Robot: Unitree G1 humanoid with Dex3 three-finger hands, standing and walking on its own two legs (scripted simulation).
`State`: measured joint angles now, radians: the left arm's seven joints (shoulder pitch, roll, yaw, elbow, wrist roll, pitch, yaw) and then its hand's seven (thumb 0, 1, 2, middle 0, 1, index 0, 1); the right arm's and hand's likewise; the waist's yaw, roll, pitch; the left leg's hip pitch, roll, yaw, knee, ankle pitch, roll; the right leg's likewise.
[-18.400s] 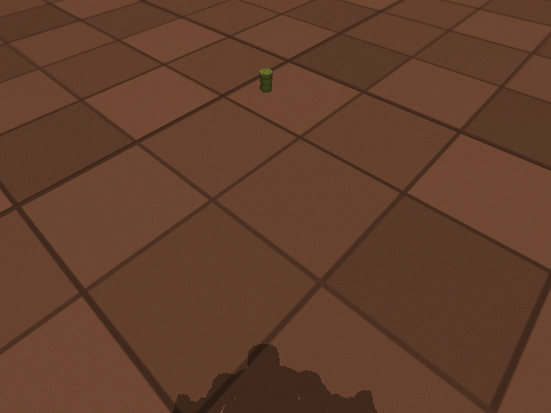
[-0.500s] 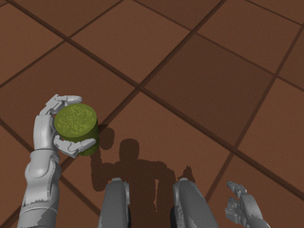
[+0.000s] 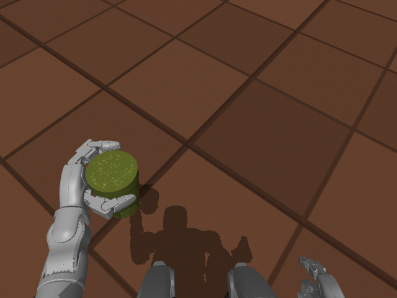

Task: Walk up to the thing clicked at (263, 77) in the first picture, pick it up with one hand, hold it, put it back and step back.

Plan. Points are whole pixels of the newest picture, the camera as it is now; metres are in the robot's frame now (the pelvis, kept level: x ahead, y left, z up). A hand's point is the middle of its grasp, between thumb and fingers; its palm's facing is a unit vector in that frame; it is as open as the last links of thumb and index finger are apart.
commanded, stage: lift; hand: left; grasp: from the side
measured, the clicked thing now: (118, 188) +0.34 +0.17 -0.01
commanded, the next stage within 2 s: hold in 0.64 s
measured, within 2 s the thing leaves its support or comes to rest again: neither
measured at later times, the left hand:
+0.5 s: hand (111, 170) +0.34 +0.16 +0.06, palm faces +0.02 -1.00 -0.01, open 11.8 cm
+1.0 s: hand (111, 162) +0.35 +0.16 +0.08, palm faces +0.02 -1.00 +0.00, open 11.8 cm
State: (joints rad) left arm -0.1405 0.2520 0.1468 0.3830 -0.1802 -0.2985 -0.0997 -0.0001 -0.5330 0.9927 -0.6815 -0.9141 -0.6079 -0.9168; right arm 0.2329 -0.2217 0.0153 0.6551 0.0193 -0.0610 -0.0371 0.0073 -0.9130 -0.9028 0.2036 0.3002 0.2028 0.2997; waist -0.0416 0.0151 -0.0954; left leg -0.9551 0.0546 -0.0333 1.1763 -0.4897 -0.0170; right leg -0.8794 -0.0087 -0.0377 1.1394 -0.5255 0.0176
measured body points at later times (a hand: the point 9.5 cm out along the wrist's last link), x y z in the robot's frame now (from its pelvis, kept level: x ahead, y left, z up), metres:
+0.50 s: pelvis +0.01 -0.01 +0.04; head +0.08 +0.00 +0.48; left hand +0.34 +0.22 +0.07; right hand +0.14 -0.26 -0.07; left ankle +0.04 +0.13 -0.65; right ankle +0.02 -0.13 -0.65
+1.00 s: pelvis +0.02 -0.01 +0.05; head +0.07 +0.00 +0.50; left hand +0.34 +0.21 +0.09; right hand +0.14 -0.26 -0.06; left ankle +0.04 +0.13 -0.65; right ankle +0.02 -0.13 -0.65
